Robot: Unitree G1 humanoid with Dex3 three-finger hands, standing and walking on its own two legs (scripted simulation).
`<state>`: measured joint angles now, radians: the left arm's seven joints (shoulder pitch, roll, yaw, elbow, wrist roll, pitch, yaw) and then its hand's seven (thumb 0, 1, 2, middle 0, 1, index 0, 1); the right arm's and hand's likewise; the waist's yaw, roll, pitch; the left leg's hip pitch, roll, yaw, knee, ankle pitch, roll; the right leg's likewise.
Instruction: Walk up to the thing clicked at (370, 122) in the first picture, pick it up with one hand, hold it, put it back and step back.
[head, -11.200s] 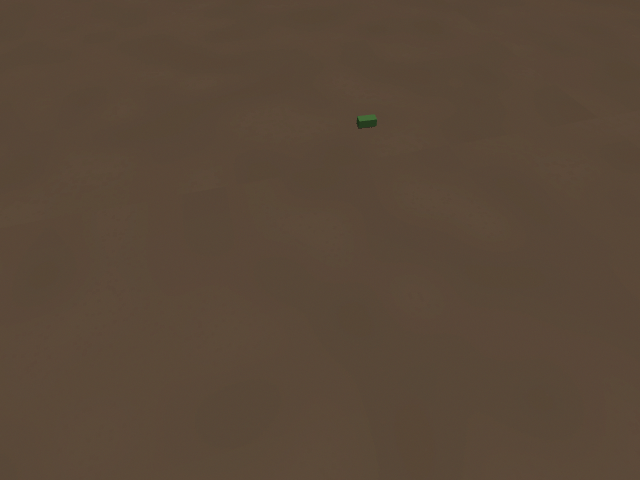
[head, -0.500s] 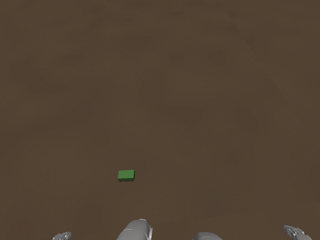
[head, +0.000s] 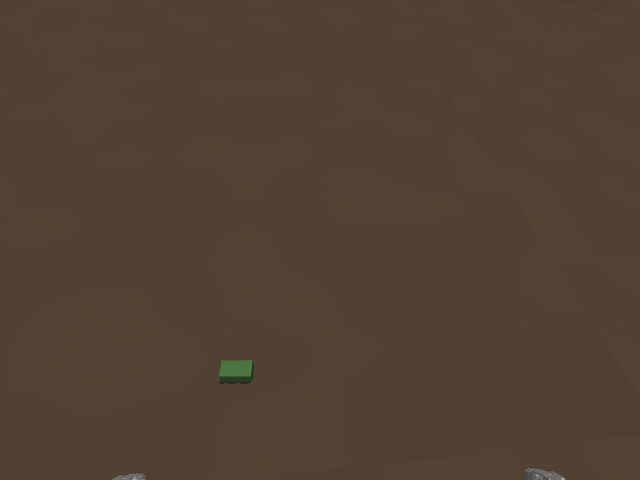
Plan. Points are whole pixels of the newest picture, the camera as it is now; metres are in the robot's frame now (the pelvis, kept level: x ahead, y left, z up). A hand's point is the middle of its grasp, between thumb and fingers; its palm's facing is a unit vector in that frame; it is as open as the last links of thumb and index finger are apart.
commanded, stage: stand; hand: left
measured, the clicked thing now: (236, 371) +0.54 +0.28 -0.76
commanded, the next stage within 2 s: walk up in 1.88 s
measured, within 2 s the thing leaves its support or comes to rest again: neither
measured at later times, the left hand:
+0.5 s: hand out of the picture +0.03 +0.21 -0.17, palm faces -0.01 -0.97 -0.23, open 7.4 cm
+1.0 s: hand out of the picture +0.01 +0.20 -0.18, palm faces +0.00 -0.97 -0.22, open 7.4 cm
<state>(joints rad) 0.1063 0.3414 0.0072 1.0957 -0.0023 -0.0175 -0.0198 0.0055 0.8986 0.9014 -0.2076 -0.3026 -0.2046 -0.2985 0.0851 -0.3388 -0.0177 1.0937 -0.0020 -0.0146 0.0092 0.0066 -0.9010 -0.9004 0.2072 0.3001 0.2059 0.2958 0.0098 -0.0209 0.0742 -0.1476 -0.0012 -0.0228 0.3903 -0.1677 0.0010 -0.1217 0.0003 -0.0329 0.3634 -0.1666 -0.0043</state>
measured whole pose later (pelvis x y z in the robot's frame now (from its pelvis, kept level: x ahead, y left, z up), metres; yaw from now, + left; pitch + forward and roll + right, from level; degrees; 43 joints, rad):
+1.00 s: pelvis -0.01 +0.00 +0.00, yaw +0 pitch -2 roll +0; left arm 0.19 0.21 -0.01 1.18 0.01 0.01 0.01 0.00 0.90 0.90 -0.20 -0.30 -0.20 -0.30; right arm 0.18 -0.21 0.00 1.20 -0.01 0.01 -0.01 0.00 -0.90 -0.90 0.20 0.30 0.20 0.30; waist 0.00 0.01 0.03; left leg -0.20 -0.01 -0.03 0.38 -0.15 0.00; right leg -0.18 -0.01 -0.04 0.37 -0.15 0.00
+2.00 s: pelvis +0.04 +0.01 +0.00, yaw +1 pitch -2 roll -1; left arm 0.20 0.34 0.05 1.04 0.03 -0.06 -0.01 0.00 0.90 0.90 -0.21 -0.30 -0.21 -0.30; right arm 0.17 -0.38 -0.05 1.05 -0.04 0.02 0.05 0.01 -0.90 -0.90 0.21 0.30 0.21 0.30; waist 0.03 0.02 0.03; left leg -0.30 0.00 -0.02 0.74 -0.41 0.02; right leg -0.10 -0.01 -0.04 0.35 -0.22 -0.03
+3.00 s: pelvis +0.13 +0.02 -0.02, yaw -1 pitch -1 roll +0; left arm 0.16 0.35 0.03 0.84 0.02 0.00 -0.01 0.00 0.90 0.90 -0.21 -0.30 -0.21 -0.30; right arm 0.20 -0.41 -0.02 0.92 0.02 0.01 -0.03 0.01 -0.90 -0.90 0.21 0.30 0.21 0.30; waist 0.01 0.04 0.13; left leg -0.36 -0.03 -0.07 0.91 -0.52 -0.01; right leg -0.31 0.01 -0.03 0.67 -0.35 -0.04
